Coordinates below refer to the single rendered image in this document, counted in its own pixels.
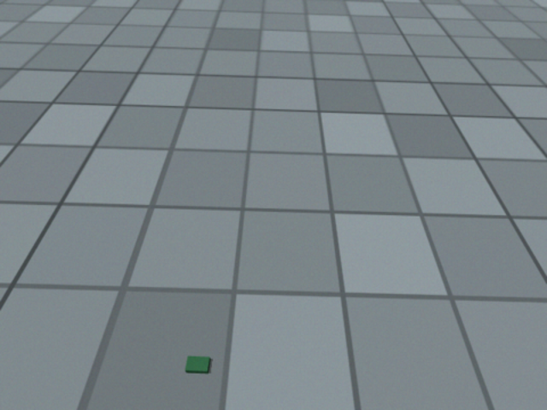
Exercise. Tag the small box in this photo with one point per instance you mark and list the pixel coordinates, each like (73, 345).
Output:
(197, 364)

